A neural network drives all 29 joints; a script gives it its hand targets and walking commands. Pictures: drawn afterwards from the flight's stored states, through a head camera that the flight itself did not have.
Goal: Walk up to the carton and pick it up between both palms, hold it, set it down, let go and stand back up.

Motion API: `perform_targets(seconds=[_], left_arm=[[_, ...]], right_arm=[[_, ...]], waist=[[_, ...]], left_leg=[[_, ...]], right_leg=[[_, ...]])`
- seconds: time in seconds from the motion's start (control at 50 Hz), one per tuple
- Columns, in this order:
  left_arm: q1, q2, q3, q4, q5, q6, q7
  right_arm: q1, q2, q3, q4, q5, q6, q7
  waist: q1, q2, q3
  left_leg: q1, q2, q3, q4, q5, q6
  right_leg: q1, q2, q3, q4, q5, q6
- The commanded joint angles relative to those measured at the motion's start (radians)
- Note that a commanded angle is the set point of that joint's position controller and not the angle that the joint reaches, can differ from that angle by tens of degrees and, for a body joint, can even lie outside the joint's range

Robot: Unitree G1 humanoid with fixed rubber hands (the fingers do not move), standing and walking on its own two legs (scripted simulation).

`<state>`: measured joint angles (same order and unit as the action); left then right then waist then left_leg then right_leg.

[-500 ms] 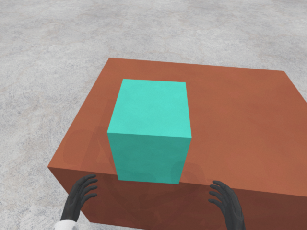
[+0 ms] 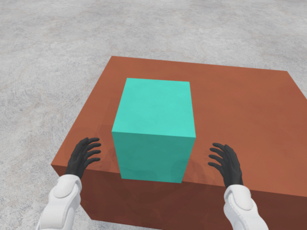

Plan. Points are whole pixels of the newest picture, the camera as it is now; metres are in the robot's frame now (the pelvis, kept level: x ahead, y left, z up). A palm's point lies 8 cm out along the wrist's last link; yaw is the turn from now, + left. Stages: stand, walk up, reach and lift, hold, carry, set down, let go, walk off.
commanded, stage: reach and lift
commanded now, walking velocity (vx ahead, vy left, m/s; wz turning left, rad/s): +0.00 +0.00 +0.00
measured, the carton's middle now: (154, 131) +0.42 +0.05 +0.01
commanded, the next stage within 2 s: none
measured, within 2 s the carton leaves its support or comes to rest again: neither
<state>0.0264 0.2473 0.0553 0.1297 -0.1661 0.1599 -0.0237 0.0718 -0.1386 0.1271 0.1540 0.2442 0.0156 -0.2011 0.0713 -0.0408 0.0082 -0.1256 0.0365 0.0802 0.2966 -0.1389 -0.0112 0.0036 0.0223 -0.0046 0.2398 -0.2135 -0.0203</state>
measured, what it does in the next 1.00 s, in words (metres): stands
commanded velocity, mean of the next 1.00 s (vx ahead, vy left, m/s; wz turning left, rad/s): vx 0.00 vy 0.00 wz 0.00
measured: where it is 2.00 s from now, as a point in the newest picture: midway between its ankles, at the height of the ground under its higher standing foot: outside the picture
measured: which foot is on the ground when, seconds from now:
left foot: down 0.00-1.00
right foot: down 0.00-1.00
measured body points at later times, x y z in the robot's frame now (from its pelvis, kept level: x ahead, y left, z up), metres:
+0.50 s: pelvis -0.03 +0.00 +0.00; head -0.01 +0.02 +0.45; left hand +0.33 +0.24 +0.10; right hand +0.35 -0.14 +0.10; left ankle +0.01 +0.12 -0.75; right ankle -0.05 -0.10 -0.75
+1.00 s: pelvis -0.03 +0.00 +0.00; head +0.00 +0.02 +0.45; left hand +0.40 +0.24 +0.15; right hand +0.42 -0.14 +0.15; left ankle +0.01 +0.12 -0.75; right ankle -0.05 -0.10 -0.75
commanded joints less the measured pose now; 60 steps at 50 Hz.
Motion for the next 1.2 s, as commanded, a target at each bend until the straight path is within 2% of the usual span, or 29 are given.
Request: perform_targets(seconds=[0.0,0.22,0.52,0.82,1.06,1.18], left_arm=[[-0.269,0.099,0.043,-0.207,-0.007,0.017,0.004],[-0.526,0.132,0.079,-0.19,-0.022,0.149,0.023],[-0.9,0.176,0.11,-0.005,-0.016,0.244,0.043],[-1.199,0.232,0.088,0.202,-0.034,0.247,0.066],[-1.413,0.278,0.046,0.402,-0.068,0.206,0.079],[-1.423,0.259,0.045,0.544,-0.051,0.156,0.064]], right_arm=[[-0.25,-0.083,-0.06,-0.183,0.006,0.007,-0.002],[-0.538,-0.111,-0.097,-0.136,0.027,0.111,-0.02],[-0.934,-0.132,-0.138,0.047,0.031,0.225,-0.059],[-1.254,-0.191,-0.152,0.241,0.057,0.283,-0.062],[-1.486,-0.253,-0.138,0.422,0.1,0.298,-0.043],[-1.498,-0.245,-0.127,0.556,0.109,0.279,-0.034]], waist=[[-0.009,0.074,-0.207],[-0.015,0.068,-0.308],[-0.034,0.077,-0.426],[-0.044,0.087,-0.562],[-0.046,0.083,-0.675],[-0.056,0.072,-0.655]], left_leg=[[0.298,-0.019,-0.031,0.049,0.354,-0.042],[0.271,-0.024,-0.032,0.055,0.317,-0.016],[0.252,-0.033,-0.03,0.067,0.279,0.011],[0.255,-0.036,-0.04,0.096,0.336,0.02],[0.238,-0.037,-0.058,0.119,0.393,0.026],[0.224,-0.039,-0.071,0.116,0.42,0.029]], right_leg=[[-0.221,0.003,-0.004,-0.063,0.21,0.046],[-0.194,0.007,-0.007,-0.024,0.232,0.058],[-0.198,0.02,-0.021,0.007,0.209,0.056],[-0.225,0.035,-0.034,0.026,0.249,0.042],[-0.26,0.033,-0.037,0.046,0.339,0.051],[-0.245,0.024,-0.038,0.041,0.393,0.059]])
